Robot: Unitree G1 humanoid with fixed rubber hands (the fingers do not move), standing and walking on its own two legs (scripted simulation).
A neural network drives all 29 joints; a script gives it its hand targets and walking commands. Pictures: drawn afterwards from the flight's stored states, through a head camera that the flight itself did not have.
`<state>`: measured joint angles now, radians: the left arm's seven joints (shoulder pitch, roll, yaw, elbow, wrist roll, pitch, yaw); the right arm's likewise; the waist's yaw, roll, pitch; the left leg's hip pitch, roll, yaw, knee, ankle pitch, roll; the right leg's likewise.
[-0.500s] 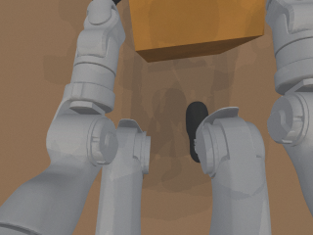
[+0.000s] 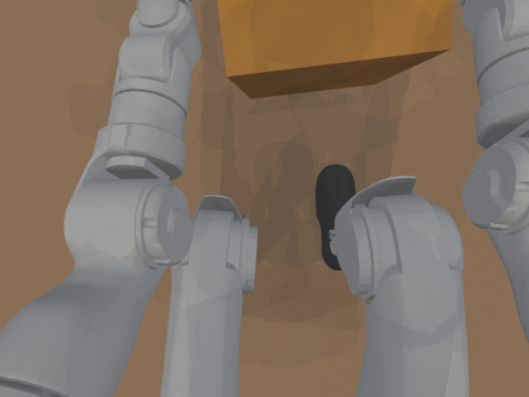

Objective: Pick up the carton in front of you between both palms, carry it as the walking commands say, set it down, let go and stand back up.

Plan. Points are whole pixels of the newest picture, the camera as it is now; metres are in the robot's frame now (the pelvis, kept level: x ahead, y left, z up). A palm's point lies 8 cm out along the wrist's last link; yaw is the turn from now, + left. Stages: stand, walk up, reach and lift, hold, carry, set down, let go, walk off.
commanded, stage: set down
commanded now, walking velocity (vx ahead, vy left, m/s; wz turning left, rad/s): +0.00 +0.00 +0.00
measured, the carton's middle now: out of the picture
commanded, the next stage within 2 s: let go in 1.58 s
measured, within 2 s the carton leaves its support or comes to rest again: rests again in 0.28 s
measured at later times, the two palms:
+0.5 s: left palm out of the picture +0.56 +0.07 -0.19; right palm out of the picture +0.51 -0.31 -0.19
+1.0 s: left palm out of the picture +0.57 +0.06 -0.02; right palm out of the picture +0.53 -0.32 -0.03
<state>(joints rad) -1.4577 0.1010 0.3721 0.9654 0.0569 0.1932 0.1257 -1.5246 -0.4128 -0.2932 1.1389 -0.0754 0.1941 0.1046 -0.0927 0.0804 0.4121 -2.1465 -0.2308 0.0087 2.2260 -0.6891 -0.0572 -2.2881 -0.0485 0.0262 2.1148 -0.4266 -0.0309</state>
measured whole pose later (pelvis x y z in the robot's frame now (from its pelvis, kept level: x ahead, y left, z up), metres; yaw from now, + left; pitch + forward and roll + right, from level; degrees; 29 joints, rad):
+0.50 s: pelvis +0.00 -0.01 +0.00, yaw +0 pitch +32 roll +3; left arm -1.51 0.24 0.14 1.03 -0.14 0.13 0.16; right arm -1.53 -0.56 -0.24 1.25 0.10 0.04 0.04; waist -0.07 0.06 0.52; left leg -2.11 -0.20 0.02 2.23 -0.67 -0.06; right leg -2.26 -0.05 0.02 2.13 -0.44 -0.04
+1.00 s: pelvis +0.01 -0.01 +0.09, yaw -1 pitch +42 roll +6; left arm -1.33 0.15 0.29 0.86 -0.03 0.23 0.18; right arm -1.41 -0.50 -0.26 1.07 0.03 0.18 0.08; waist -0.04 0.05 0.14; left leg -2.00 -0.13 0.03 1.91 -0.65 -0.03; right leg -2.16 0.01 0.05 1.83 -0.40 -0.02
